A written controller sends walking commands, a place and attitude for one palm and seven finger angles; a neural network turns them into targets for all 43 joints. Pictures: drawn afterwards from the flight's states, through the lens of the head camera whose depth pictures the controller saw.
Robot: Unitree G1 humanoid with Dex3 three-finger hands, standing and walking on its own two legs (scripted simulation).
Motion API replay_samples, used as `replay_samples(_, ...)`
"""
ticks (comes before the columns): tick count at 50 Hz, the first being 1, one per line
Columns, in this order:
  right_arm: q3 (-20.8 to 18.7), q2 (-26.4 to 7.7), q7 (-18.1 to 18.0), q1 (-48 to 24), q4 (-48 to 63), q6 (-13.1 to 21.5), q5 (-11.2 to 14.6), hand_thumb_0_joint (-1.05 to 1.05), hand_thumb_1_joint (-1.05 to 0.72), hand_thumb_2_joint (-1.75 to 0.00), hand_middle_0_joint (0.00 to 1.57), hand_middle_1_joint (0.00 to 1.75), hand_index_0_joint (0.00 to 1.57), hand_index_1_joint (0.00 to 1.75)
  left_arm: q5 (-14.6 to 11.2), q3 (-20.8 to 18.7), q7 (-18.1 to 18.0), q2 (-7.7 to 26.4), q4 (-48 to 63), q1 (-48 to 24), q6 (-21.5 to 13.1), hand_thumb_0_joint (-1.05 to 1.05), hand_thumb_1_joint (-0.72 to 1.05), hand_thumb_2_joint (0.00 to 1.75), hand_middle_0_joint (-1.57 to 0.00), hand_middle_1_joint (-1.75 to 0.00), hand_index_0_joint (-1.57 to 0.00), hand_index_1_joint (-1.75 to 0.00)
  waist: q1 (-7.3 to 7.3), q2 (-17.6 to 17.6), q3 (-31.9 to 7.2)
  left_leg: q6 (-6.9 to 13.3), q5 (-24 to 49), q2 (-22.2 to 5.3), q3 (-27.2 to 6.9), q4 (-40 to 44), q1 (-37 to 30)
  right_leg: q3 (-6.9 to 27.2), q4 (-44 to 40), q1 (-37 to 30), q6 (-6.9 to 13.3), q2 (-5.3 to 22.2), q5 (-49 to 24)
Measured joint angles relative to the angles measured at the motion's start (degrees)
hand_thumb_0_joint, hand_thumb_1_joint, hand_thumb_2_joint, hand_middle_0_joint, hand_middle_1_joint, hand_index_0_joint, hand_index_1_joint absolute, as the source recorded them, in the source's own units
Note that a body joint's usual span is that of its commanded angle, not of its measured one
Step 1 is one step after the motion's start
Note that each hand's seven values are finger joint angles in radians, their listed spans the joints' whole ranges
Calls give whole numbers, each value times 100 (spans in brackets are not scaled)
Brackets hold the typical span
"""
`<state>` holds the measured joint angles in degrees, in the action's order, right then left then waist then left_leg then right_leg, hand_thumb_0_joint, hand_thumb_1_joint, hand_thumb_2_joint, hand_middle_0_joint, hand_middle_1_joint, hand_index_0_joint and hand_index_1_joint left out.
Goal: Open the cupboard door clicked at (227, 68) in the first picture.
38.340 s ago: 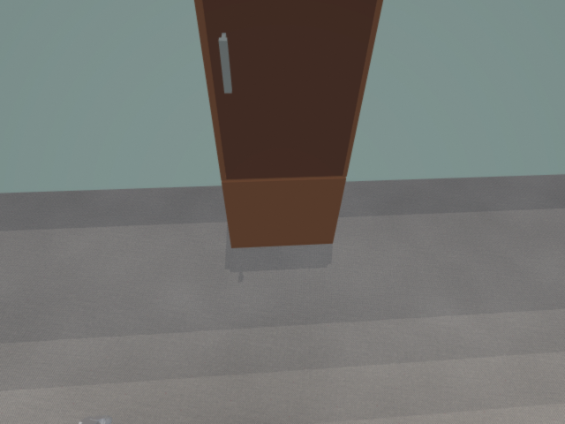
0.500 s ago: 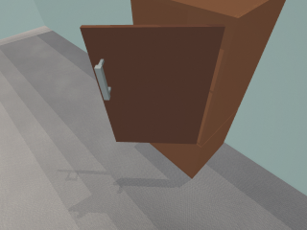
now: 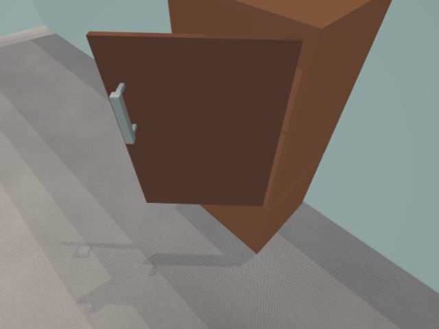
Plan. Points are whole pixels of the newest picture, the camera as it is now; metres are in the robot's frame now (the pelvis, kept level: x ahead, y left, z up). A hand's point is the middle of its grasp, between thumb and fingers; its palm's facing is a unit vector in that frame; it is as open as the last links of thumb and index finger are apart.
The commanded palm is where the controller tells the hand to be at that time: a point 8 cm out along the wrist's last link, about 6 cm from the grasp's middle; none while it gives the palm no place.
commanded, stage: come to a stop and stand still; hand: left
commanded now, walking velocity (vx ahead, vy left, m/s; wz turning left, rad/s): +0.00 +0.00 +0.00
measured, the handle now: (125, 114) +0.55 +0.25 +0.08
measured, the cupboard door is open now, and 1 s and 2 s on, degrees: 42 42 42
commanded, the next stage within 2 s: look again from close up in 0.26 s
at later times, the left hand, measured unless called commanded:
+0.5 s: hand out of the picture +0.03 +0.19 -0.17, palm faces +0.00 -0.97 -0.24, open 7.4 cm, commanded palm none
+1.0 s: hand out of the picture +0.02 +0.19 -0.17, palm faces +0.00 -0.98 -0.22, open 7.4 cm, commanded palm +0.09 +0.25 -0.07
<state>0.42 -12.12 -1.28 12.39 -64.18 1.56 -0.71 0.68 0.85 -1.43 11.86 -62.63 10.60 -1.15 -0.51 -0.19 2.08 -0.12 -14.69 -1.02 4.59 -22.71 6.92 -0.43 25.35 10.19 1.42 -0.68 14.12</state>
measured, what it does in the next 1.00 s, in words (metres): stands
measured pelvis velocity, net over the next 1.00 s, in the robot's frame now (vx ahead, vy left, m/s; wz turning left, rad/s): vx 0.00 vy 0.00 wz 0.01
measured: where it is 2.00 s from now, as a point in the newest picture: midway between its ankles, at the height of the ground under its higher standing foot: outside the picture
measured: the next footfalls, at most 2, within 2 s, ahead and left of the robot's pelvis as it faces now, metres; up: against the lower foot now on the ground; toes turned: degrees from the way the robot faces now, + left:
none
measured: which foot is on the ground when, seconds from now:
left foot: down 0.00-1.00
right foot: down 0.00-1.00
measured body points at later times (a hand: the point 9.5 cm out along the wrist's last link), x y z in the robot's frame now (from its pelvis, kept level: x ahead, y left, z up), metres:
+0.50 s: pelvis +0.00 -0.01 +0.00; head +0.01 +0.00 +0.45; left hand +0.03 +0.24 -0.15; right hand +0.03 -0.25 -0.15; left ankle -0.03 +0.12 -0.74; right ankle -0.01 -0.10 -0.74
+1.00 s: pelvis +0.00 +0.00 +0.00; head +0.01 +0.01 +0.45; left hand +0.03 +0.25 -0.15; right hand +0.02 -0.24 -0.15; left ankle -0.03 +0.12 -0.74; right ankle -0.01 -0.10 -0.74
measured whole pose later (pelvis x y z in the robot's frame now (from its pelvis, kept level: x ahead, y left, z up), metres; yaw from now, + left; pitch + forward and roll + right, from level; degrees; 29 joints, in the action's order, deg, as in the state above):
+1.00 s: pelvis +0.00 +0.00 +0.00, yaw +0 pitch -1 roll +0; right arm 0.5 -10.7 -1.3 12.3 -65.9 1.6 -0.7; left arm 0.8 0.5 -1.2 12.3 -64.0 12.2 -0.9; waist 0.2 -1.2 2.2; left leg 0.0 -13.4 -0.9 4.1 -20.7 6.3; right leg -0.9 22.7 9.0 1.3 -0.6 12.6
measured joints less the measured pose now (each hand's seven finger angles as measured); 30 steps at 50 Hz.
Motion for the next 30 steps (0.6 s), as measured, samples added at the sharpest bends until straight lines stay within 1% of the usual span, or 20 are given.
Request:
replay_samples(13, 9, 12, 9, -90, -35, -25, -1, 0, -91, -90, 20, 30, 20, 30, -3, -22, 15, 98, -40, 42, 20, 0, 91, 89, -20, -30, -20, -30, 33, -15, 1, -58, 48, -66, -34, 103, -64, -37, -167, -101, 53, -68, -71)
replay_samples(30, 15, 56, 1, -60, -115, -21, 1, 0, -91, -90, 20, 30, 20, 30, 2, -23, 24, 76, -121, 150, 32, 0, 91, 89, -20, -30, -20, -30, 71, -65, 15, -42, 110, -47, -57, 179, -89, -59, -270, -148, 36, -51, -138)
